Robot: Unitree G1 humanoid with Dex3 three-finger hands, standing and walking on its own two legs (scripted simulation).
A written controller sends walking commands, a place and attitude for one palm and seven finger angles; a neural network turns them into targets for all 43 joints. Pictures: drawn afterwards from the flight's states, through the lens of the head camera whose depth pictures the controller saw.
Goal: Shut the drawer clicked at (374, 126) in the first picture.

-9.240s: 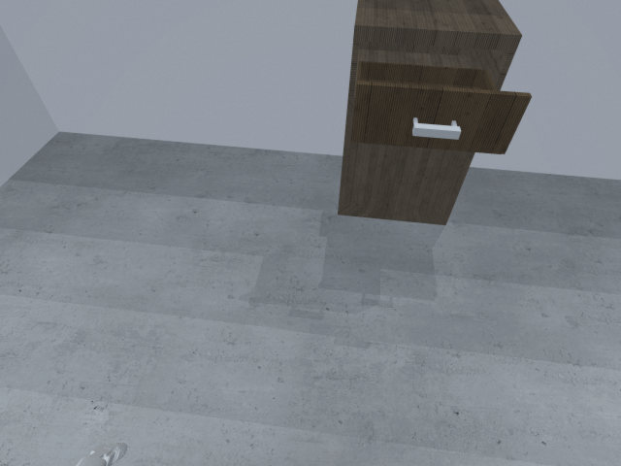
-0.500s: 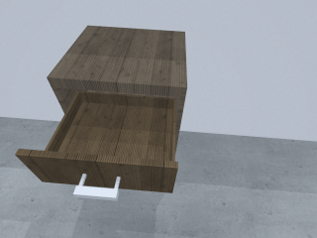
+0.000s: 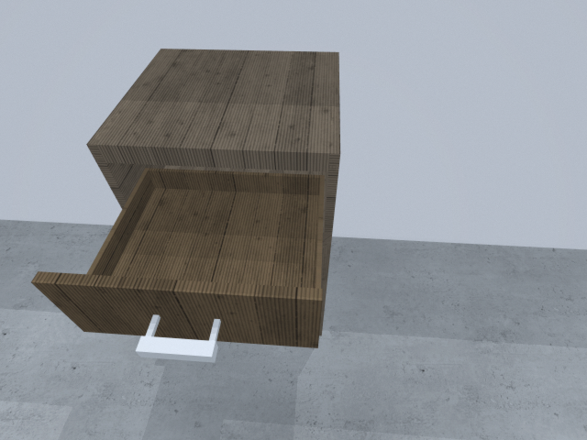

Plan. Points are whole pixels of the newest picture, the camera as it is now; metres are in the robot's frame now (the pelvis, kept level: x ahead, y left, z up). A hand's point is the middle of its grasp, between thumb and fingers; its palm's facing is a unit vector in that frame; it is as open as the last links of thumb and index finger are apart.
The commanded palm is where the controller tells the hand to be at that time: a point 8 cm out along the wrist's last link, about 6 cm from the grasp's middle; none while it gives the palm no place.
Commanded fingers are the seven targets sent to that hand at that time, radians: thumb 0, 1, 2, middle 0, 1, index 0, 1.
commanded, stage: raise the hand and make a fist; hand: left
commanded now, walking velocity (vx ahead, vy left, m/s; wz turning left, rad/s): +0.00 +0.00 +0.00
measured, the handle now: (181, 336) +0.29 +0.21 -0.09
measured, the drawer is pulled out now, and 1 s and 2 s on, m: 0.28 0.27 0.27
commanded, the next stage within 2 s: bring the fist close to the handle in 1.80 s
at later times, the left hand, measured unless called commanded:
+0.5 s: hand out of the picture +0.13 +0.16 -0.03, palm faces +0.01 -1.00 -0.05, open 5.0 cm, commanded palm +0.09 +0.23 -0.03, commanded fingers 0.00 0.90 0.90 -0.82 -0.97 -0.82 -0.97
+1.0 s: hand out of the picture +0.12 +0.18 -0.01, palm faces -0.02 -1.00 -0.03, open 3.1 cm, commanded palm +0.08 +0.23 +0.00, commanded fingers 0.00 0.90 0.90 -1.32 -1.51 -1.32 -1.51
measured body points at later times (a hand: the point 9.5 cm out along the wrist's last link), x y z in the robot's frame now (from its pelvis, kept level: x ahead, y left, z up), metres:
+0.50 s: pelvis -0.05 -0.01 -0.09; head +0.00 -0.01 +0.35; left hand +0.12 +0.22 -0.03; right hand +0.20 -0.21 -0.14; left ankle +0.00 +0.12 -0.74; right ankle -0.02 -0.07 -0.74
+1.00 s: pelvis -0.04 +0.02 -0.08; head +0.02 +0.03 +0.37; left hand +0.11 +0.23 -0.01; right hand +0.17 -0.22 -0.13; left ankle +0.00 +0.12 -0.74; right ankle -0.02 -0.07 -0.74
